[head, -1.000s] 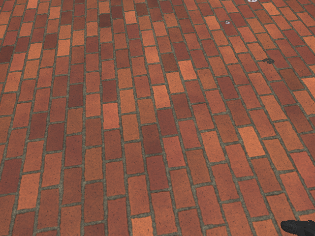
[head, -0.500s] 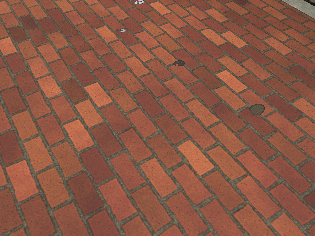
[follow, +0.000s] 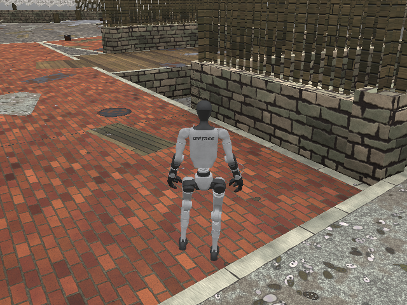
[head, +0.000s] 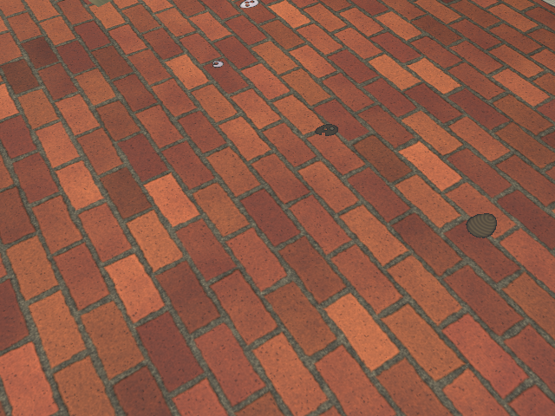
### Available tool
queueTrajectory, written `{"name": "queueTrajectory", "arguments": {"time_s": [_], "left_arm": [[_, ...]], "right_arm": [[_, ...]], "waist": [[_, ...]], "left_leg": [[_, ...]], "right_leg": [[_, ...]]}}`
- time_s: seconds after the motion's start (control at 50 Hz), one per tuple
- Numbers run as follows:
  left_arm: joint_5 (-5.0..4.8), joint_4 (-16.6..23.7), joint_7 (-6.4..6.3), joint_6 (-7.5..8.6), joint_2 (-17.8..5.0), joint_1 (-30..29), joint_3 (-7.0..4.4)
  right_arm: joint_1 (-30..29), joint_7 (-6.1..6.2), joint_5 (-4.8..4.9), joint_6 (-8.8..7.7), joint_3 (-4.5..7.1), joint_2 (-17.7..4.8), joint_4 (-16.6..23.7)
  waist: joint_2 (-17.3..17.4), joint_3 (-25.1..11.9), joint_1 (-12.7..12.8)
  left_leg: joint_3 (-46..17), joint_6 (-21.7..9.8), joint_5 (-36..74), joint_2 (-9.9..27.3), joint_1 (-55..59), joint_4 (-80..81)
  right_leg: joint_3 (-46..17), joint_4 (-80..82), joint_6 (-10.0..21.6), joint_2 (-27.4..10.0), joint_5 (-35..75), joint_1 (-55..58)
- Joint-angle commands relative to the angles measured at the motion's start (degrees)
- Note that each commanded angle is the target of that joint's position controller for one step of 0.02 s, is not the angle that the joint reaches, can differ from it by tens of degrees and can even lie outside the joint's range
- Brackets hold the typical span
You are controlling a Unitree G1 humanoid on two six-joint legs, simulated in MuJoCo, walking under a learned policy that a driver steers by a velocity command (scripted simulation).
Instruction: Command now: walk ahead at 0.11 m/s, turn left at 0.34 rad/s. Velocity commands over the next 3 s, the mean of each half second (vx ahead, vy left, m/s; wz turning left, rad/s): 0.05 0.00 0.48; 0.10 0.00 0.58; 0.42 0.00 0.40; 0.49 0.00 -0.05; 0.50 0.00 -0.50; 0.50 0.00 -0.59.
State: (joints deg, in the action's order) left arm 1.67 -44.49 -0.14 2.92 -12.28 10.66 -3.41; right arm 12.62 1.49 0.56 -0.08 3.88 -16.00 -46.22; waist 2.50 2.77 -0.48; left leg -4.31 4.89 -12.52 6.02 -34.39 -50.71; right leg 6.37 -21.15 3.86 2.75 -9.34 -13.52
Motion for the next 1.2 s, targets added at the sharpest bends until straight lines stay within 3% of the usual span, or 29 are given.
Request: {"name": "queueTrajectory", "arguments": {"time_s": [0.02, 0.12, 0.16, 0.18, 0.2, 0.22, 0.24, 0.26, 0.28, 0.3, 0.34, 0.46, 0.6, 0.66, 0.68, 0.7, 0.72, 0.74, 0.78, 0.84, 0.88, 0.94, 1.06, 1.1, 1.12, 1.14, 1.16, 1.18, 1.2], "left_arm": [[-0.52, 3.41, -1.58, -0.17, -9.36, -3.38, -2.54], [-2.38, 2.48, -2.19, -2.12, -11.2, -2.74, -3.41], [-3.34, 2.3, -2.52, -2.63, -11.12, -3.02, -3.46], [-2.87, 1.08, -2.38, -2.65, -9.82, 0.73, -3.27], [-0.46, 3.09, -1.99, -2.17, -7.31, 1.48, -2.51], [0.01, 5.22, -1.75, -1.99, -7.31, -3.68, -2.01], [-1.06, 4.77, -1.42, -2.14, -9.25, -5.62, -2.55], [-1.99, 4.59, -1.55, -2.41, -9.0, -5.91, -2.58], [-1.76, 3.73, -2.06, -2.78, -9.04, -5.39, -2.71], [-1.42, 3.65, -2.51, -3.13, -9.98, -5.45, -3.07], [-1.64, 3.34, -2.34, -3.35, -9.15, -4.77, -2.91], [-1.81, 3.13, -2.09, -3.04, -8.26, -7.35, -2.32], [-2.21, 3.31, -0.57, -1.6, -9.53, -7.57, -2.63], [-2.05, 1.85, 0.09, -0.85, -10.79, -2.53, -3.41], [-1.19, 1.96, -0.21, -1.1, -14.37, -0.99, -4.27], [0.07, 1.82, -0.54, -1.85, -18.48, -1.9, -4.88], [0.52, 2.93, -0.6, -1.63, -15.47, -2.8, -4.25], [-0.02, 3.99, -0.97, -1.63, -12.47, -5.68, -3.3], [-1.61, 4.14, -1.58, -2.1, -10.24, -7.63, -2.58], [-1.94, 2.92, -2.4, -2.58, -11.48, -2.49, -2.73], [-1.65, 2.41, -2.49, -2.14, -12.78, 0.76, -3.07], [-2.04, 2.1, -2.03, -1.11, -14.48, 1.97, -3.58], [-3.31, 1.5, 0.2, 0.12, -16.83, 1.39, -4.24], [-4.11, 1.34, 0.7, -0.14, -16.61, -0.06, -4.11], [-3.74, 1.2, 0.76, -0.1, -15.04, 0.36, -3.56], [-2.44, 1.51, 0.85, 0.11, -11.61, 0.22, -2.39], [-0.32, 6.95, 0.81, 1.2, -7.07, -3.12, -0.79], [-2.11, 7.18, 1.03, 2.78, -11.51, -5.53, -1.52], [-3.85, 7.11, 1.63, 3.61, -14.13, -5.42, -2.2]], "right_arm": [[0.71, -0.43, 0.1, 0.43, 0.84, -3.54, 4.63], [-2.39, -2.09, -0.13, 1.63, 1.6, -4.6, 8.51], [-0.01, -2.77, -0.06, 1.47, 2.01, -4.66, 8.52], [1.96, -2.41, -0.27, 1.21, 3.05, -7.45, 8.33], [3.89, -1.35, -0.9, 1.04, 5.15, -15.78, 9.41], [6.35, -1.75, -2.01, 0.52, 4.64, -15.26, 10.15], [6.54, -2.3, -2.25, -0.23, 3.82, -12.93, 10.47], [3.71, -2.1, -1.55, -0.7, 3.57, -11.66, 10.57], [0.93, -1.74, -0.33, -0.5, 3.29, -10.4, 10.98], [-1.24, -1.21, 0.36, -0.03, 2.94, -9.48, 11.59], [-2.38, -0.7, -0.03, 0.62, 2.95, -9.76, 12.54], [-2.04, 0.74, -0.05, 1.44, 3.61, -11.45, 13.59], [-3.54, 0.45, 0.0, 2.5, 3.51, -11.28, 14.99], [-5.17, 0.67, 0.98, 2.9, 3.1, -10.24, 15.81], [-3.0, 0.6, 0.45, 2.84, 2.38, -7.7, 15.99], [-0.18, 0.48, 0.83, 2.4, 2.16, -6.61, 17.2], [0.24, 0.41, -0.23, 1.83, 3.63, -11.89, 16.56], [0.76, 0.22, 0.16, 1.98, 4.58, -13.93, 15.39], [1.48, 0.28, 0.11, 3.18, 4.28, -11.57, 13.97], [-2.61, -0.72, 0.96, 3.17, 2.78, -8.01, 15.99], [-5.77, -1.03, 0.95, 2.49, 2.41, -7.6, 17.35], [-6.89, -1.51, 0.42, 1.48, 1.71, -6.42, 18.21], [-5.07, -2.63, 0.74, 0.67, 1.3, -6.08, 18.21], [-0.27, -2.76, 0.71, 0.7, 1.62, -5.99, 16.22], [4.68, -2.5, 0.82, 0.77, 2.55, -7.39, 14.25], [12.98, -2.07, 1.36, 0.73, 4.3, -10.75, 12.07], [17.07, -1.67, 0.97, -0.08, 5.82, -20.01, 13.08], [16.6, -2.43, 0.67, -1.79, 4.23, -15.54, 14.03], [13.98, -2.66, 0.04, -2.93, 2.88, -11.88, 13.8]], "waist": [[-7.28, -6.63, -0.29], [-8.53, -5.82, 0.28], [-7.58, -6.59, -1.44], [-2.53, -7.86, -1.32], [14.14, -10.16, 0.42], [15.85, -14.4, -3.11], [6.92, -15.75, -4.35], [4.38, -13.46, -2.66], [1.58, -11.42, -1.39], [2.33, -10.73, -0.28], [4.04, -10.86, 0.89], [5.37, -10.88, -0.29], [7.54, -9.04, -0.78], [6.02, -9.12, 2.06], [-1.82, -10.49, 1.06], [-17.78, -8.38, -2.02], [-15.41, -8.15, -0.56], [-11.7, -7.06, -1.36], [-9.73, -5.71, -1.23], [-12.34, -3.51, 2.51], [-12.36, -3.28, 4.84], [-11.75, -3.21, 5.41], [-11.33, -0.92, 3.55], [-9.21, -1.7, 0.15], [-7.07, -3.62, -2.05], [0.22, -7.04, -5.79], [19.29, -8.19, -5.62], [11.66, -9.75, -7.37], [9.55, -4.95, -5.54]], "left_leg": [[1.76, -0.46, 3.01, 0.24, 7.04, 2.89], [4.31, -3.66, -5.14, -1.51, 6.64, 9.46], [6.69, -6.22, 1.7, -4.07, 13.46, 19.45], [3.45, -8.26, 15.41, -3.74, 20.07, 25.09], [-15.14, -15.21, 42.27, 8.93, 32.24, 24.59], [-28.4, -26.2, 48.09, 16.57, 37.2, 27.26], [-24.06, -25.94, 45.74, 14.75, 37.4, 27.59], [-19.15, -22.89, 41.39, 11.61, 35.54, 26.86], [-16.03, -20.04, 36.83, 8.95, 33.42, 27.15], [-14.69, -18.5, 33.47, 7.49, 31.04, 27.93], [-13.7, -17.74, 33.47, 5.48, 28.26, 28.61], [-16.56, -17.18, 22.81, 4.0, 27.07, 29.06], [-24.2, -16.76, 16.69, 2.31, 24.66, 27.8], [-23.87, -12.97, 12.14, -1.73, 20.8, 23.73], [-19.02, -9.84, -1.96, -6.01, 14.28, 15.54], [-7.39, -6.23, -22.89, -15.96, 2.72, 4.54], [-6.39, -3.34, -25.21, -12.07, 0.86, -9.37], [-6.08, -2.52, -21.05, -10.4, 1.11, -14.63], [-4.22, -1.03, -13.39, -9.18, -1.33, -18.57], [0.52, -0.64, -7.6, -7.29, -5.44, -13.37], [1.08, -0.54, -7.47, -5.75, -7.05, -8.22], [2.45, -1.37, -7.23, -3.64, -4.44, -1.11], [7.29, -5.72, -7.28, -3.24, 9.58, 11.99], [10.16, -7.65, -3.33, -5.36, 18.66, 19.19], [11.15, -8.9, -3.62, -7.67, 27.15, 20.49], [4.26, -11.47, -4.83, -5.13, 38.74, 23.19], [-29.98, -21.58, -11.78, 10.9, 48.9, 32.49], [-39.62, -26.36, -19.49, 15.05, 48.5, 38.93], [-33.86, -24.68, -16.75, 14.26, 45.37, 39.12]], "right_leg": [[-5.2, 6.66, 9.99, -17.37, 21.59, 0.37], [-6.43, 0.39, 7.75, -20.95, 18.06, 5.94], [-4.14, -6.46, 4.14, -19.19, 17.69, 5.7], [-0.66, -14.31, 0.28, -15.36, 12.8, 3.18], [4.39, -32.27, -5.58, -7.53, -6.64, -12.09], [-3.54, -44.34, -7.51, -0.06, -31.09, -24.0], [-9.64, -50.6, -6.84, -1.92, -29.99, -25.54], [-10.45, -50.71, -6.22, -2.9, -25.36, -27.2], [-10.65, -48.03, -6.38, -3.81, -21.16, -27.74], [-11.07, -45.31, -6.62, -4.48, -17.85, -26.13], [-10.5, -42.93, -7.38, -2.94, -14.06, -22.43], [-12.11, -28.53, -8.97, -1.51, -9.65, -18.26], [-12.75, -15.81, -7.64, 0.0, -10.86, -10.5], [-11.9, 0.1, -5.21, -1.96, 1.52, 1.37], [-19.78, 1.73, -1.51, -11.79, 6.62, 8.61], [-33.02, 3.32, 7.85, -22.58, 19.16, 10.54], [-36.55, 3.6, 13.42, -27.61, 20.71, 7.06], [-30.58, 2.79, 11.9, -24.43, 18.99, 5.34], [-22.11, 2.91, 7.26, -17.96, 8.6, 6.3], [-18.92, 7.65, 6.51, -15.76, -8.85, 9.34], [-19.38, 9.16, 7.08, -17.53, -12.13, 12.9], [-17.47, 10.4, 7.08, -19.45, -12.47, 13.39], [-9.84, 9.6, 5.88, -19.77, -10.74, 5.07], [-6.69, 4.59, 4.35, -19.04, -10.96, 1.3], [-3.77, -2.23, 2.88, -17.18, -7.36, -2.73], [1.84, -19.09, -0.31, -13.34, -3.95, -9.9], [2.44, -42.8, -5.3, -3.35, -22.86, -32.55], [-8.91, -50.74, -4.56, -3.27, -23.54, -40.07], [-9.98, -50.91, -2.91, -6.14, -18.38, -41.62]]}}
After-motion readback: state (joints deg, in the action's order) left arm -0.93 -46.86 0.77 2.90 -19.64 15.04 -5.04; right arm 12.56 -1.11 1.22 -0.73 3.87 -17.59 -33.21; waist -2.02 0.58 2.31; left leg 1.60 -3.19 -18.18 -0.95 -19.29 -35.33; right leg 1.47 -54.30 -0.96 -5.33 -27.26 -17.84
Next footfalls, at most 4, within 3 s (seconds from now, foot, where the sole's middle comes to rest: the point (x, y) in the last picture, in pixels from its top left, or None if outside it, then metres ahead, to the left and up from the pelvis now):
0.18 left None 0.11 0.15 -0.78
0.68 right None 0.19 -0.05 -0.78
1.14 left None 0.09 0.22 -0.78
1.62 right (149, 401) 0.49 0.34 -0.78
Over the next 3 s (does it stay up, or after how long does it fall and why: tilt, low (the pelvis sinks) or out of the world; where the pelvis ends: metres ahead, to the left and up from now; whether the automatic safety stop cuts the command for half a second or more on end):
stays up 0.90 0.68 0.00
